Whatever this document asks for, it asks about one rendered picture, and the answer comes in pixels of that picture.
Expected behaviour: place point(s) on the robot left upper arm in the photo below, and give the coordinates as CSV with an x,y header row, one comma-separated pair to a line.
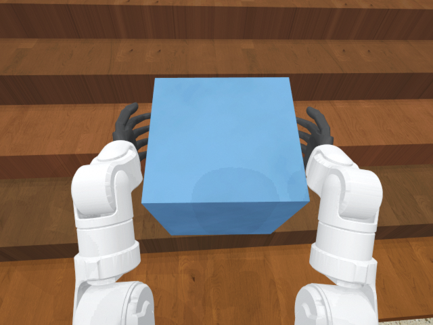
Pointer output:
x,y
117,303

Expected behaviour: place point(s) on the left robot forearm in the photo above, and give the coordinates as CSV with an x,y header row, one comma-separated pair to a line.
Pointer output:
x,y
103,213

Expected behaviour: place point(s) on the robot right upper arm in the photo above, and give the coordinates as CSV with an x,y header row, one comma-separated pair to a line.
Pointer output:
x,y
324,304

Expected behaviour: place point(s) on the carton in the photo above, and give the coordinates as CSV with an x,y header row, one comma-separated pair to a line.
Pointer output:
x,y
223,156

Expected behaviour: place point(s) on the right robot hand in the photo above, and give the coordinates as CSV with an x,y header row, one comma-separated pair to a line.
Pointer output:
x,y
320,133

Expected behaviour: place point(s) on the right robot forearm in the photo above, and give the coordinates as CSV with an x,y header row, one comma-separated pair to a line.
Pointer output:
x,y
348,219

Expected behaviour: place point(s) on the left robot hand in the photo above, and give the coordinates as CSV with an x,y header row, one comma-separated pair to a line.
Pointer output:
x,y
124,128

